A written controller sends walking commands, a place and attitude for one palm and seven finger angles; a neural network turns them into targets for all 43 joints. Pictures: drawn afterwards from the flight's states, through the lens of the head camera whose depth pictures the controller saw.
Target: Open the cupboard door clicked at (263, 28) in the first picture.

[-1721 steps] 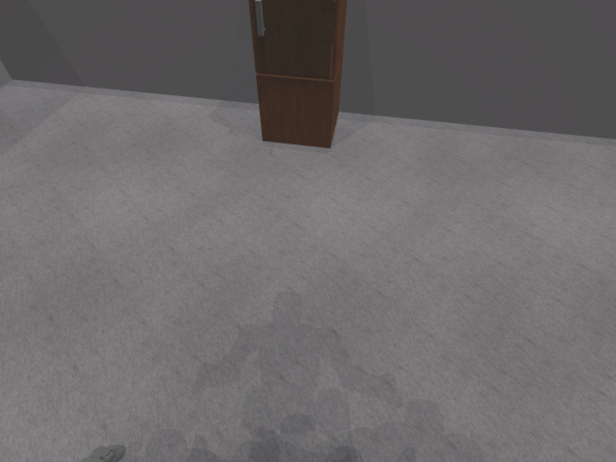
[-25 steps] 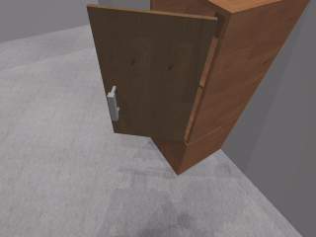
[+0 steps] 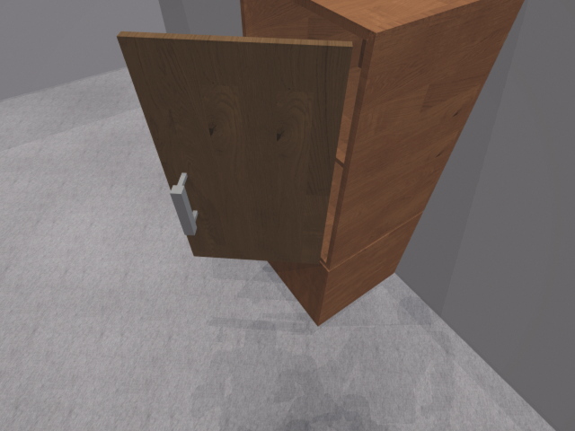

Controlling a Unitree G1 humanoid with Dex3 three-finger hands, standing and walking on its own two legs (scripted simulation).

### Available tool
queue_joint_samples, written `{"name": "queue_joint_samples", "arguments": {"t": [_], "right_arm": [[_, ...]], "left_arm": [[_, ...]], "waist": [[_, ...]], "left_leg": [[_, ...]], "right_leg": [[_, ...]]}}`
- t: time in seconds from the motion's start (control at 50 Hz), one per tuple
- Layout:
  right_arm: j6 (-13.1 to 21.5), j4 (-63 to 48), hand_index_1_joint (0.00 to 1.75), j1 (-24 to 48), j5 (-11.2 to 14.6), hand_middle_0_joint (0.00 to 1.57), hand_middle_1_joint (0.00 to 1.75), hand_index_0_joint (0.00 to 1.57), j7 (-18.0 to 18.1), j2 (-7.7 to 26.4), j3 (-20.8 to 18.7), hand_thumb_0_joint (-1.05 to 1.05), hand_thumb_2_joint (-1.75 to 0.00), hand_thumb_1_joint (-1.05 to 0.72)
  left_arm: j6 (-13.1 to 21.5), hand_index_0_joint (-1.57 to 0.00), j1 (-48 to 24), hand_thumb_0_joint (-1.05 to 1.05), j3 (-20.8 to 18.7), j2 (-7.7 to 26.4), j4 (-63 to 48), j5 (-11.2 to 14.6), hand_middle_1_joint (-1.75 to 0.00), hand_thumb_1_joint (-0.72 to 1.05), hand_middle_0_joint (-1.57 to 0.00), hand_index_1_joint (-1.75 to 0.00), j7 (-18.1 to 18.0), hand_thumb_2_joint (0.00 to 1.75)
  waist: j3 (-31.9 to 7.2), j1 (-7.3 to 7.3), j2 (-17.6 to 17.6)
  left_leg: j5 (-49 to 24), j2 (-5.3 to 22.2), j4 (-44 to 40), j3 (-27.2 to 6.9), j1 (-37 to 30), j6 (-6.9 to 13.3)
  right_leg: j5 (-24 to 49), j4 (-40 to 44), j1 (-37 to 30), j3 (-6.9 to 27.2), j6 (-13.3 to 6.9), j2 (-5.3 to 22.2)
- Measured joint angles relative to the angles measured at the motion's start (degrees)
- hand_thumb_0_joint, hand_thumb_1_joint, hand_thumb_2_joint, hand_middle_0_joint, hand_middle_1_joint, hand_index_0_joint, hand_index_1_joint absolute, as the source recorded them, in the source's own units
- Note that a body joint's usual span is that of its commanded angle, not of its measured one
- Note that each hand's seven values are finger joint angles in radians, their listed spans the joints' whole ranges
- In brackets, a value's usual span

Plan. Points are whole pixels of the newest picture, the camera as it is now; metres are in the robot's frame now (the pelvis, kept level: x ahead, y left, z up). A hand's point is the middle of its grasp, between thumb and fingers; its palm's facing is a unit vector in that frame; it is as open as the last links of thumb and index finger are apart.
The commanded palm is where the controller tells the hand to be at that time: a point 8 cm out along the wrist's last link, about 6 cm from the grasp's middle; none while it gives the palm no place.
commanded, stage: come to a stop and stand still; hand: left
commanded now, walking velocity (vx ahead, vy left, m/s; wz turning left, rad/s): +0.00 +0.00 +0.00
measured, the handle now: (187, 204) +0.56 +0.25 -0.09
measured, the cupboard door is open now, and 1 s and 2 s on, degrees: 51 51 51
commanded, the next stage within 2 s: look again from close up in 0.50 s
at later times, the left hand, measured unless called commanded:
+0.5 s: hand out of the picture +0.01 +0.22 -0.16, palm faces -0.03 -0.96 -0.27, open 7.4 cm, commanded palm none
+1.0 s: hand out of the picture +0.03 +0.18 -0.17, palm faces -0.04 -0.97 -0.22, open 7.3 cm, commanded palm none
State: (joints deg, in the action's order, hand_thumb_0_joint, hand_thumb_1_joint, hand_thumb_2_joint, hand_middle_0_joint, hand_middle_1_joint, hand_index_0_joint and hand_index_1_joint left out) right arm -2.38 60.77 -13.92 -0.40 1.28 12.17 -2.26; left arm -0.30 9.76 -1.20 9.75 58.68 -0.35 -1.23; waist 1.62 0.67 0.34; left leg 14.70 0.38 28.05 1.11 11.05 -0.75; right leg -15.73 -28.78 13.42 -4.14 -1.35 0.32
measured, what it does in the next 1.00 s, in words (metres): stands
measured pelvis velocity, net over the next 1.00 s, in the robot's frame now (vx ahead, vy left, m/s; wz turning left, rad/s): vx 0.00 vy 0.01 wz -0.05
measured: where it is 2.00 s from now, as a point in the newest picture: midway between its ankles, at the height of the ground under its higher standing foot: outside the picture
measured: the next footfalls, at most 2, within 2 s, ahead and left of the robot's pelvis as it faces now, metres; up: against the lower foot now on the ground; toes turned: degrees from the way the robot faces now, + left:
none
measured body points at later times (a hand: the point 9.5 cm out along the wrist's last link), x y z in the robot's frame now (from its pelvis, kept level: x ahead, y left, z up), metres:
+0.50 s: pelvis -0.01 +0.03 +0.00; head +0.00 +0.00 +0.45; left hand +0.01 +0.27 -0.14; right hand +0.00 -0.20 -0.17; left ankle -0.03 +0.11 -0.74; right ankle -0.01 -0.10 -0.74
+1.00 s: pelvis +0.00 +0.01 +0.00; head +0.02 -0.01 +0.45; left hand +0.03 +0.24 -0.15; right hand +0.00 -0.22 -0.16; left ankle -0.03 +0.11 -0.74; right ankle -0.01 -0.10 -0.74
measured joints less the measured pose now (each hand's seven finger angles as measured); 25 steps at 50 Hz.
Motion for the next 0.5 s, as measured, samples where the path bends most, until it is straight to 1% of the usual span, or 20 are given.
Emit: {"name": "queue_joint_samples", "arguments": {"t": [0.04, 0.06, 0.1, 0.12, 0.14, 0.18, 0.24, 0.38, 0.5], "right_arm": [[0.1, 1.1, 0.30, -0.2, -0.2, 0.19, 0.29, 0.20, 0.2, -0.9, 0.5, 0.00, -0.90, -0.91], [0.2, 1.5, 0.30, -0.3, -0.3, 0.19, 0.29, 0.20, 0.3, -1.4, 0.8, 0.00, -0.90, -0.91], [0.5, 1.9, 0.30, -0.5, -0.4, 0.19, 0.29, 0.20, 0.3, -2.3, 1.4, 0.00, -0.90, -0.91], [0.6, 1.5, 0.30, -0.5, -0.1, 0.20, 0.29, 0.20, 0.2, -2.5, 1.6, 0.00, -0.90, -0.91], [0.6, 0.6, 0.30, -0.3, 0.0, 0.20, 0.29, 0.20, 0.1, -2.5, 1.6, 0.00, -0.90, -0.90], [1.1, -1.7, 0.30, -0.3, 0.0, 0.20, 0.29, 0.20, -0.1, -2.7, 1.6, 0.00, -0.90, -0.90], [2.2, -4.0, 0.30, -1.3, -0.3, 0.20, 0.29, 0.20, 0.2, -2.1, 1.5, 0.01, -0.90, -0.93], [2.6, -3.4, 0.30, -2.3, -0.4, 0.20, 0.30, 0.20, 0.2, -1.0, 2.4, 0.01, -0.90, -0.94], [3.0, -1.4, 0.30, -2.2, -0.4, 0.20, 0.29, 0.20, -0.1, -0.9, 3.1, 0.01, -0.90, -0.93]], "left_arm": [[-0.5, -0.20, -0.7, 0.01, -0.1, 0.1, 0.8, 0.2, -0.30, 0.91, -0.20, -0.30, -0.1, 0.89], [-0.8, -0.20, -0.8, 0.01, -0.1, 0.3, 1.1, 0.2, -0.30, 0.91, -0.20, -0.30, -0.1, 0.89], [-1.2, -0.20, -0.7, 0.01, -0.1, 0.4, 1.7, 0.3, -0.30, 0.91, -0.20, -0.30, 0.0, 0.89], [-0.8, -0.20, -0.4, 0.01, 0.2, 0.3, 1.7, 0.3, -0.30, 0.91, -0.20, -0.30, -0.6, 0.89], [-0.2, -0.20, 0.4, 0.01, 0.6, 0.1, 1.5, 0.2, -0.30, 0.91, -0.20, -0.30, -1.1, 0.89], [0.5, -0.20, 2.0, 0.01, 1.1, 0.1, 1.3, 0.1, -0.30, 0.91, -0.20, -0.30, -1.5, 0.89], [0.0, -0.20, 3.6, 0.01, 1.6, -0.1, 1.8, -0.2, -0.30, 0.91, -0.20, -0.30, -1.1, 0.89], [-0.3, -0.20, 5.6, 0.01, 1.7, 0.3, 2.7, -0.1, -0.30, 0.91, -0.20, -0.30, -0.7, 0.89], [0.0, -0.20, 6.0, 0.01, 1.9, 0.1, 3.7, -0.1, -0.30, 0.91, -0.20, -0.30, -0.5, 0.90]], "waist": [[0.3, -0.15, -0.6], [0.3, -0.45, -1.2], [0.2, -0.86, -1.8], [0.2, -1.11, -1.4], [0.3, -1.08, -1.0], [0.5, -0.39, -0.6], [0.2, 0.23, 0.8], [-0.3, -0.62, 2.5], [-0.2, -0.77, 2.7]], "left_leg": [[2.1, -0.1, -0.2, -0.2, -0.3, 1.1], [2.5, -0.3, -0.3, -0.1, -0.4, 1.3], [2.3, -0.5, -1.2, 0.2, -0.8, 1.4], [2.3, -0.2, -0.6, 0.4, -0.2, 1.4], [2.8, 0.1, 0.6, 0.7, 0.6, 1.4], [3.5, -0.3, 1.9, 1.5, 1.3, 1.8], [4.0, -1.1, 2.6, 2.0, 1.3, 2.8], [3.2, -2.4, 0.4, 3.1, -1.1, 3.7], [1.8, -2.9, -2.4, 3.6, -2.2, 3.8]], "right_leg": [[-0.1, -0.1, -0.1, -0.3, 0.5, 0.2], [0.4, 0.4, -0.4, -0.1, 0.8, 0.3], [1.0, 1.6, -0.8, 0.2, 0.7, 0.4], [1.3, 1.9, -0.6, 0.3, 0.7, 0.1], [1.4, 1.6, 0.0, 0.5, 0.7, -0.1], [0.9, -0.2, 1.2, 1.3, 0.9, 0.3], [0.0, -1.8, 1.6, 1.9, 1.6, 1.1], [0.1, -1.6, 0.5, 3.1, 2.6, 2.3], [0.8, -0.3, 0.1, 3.7, 2.8, 2.6]]}}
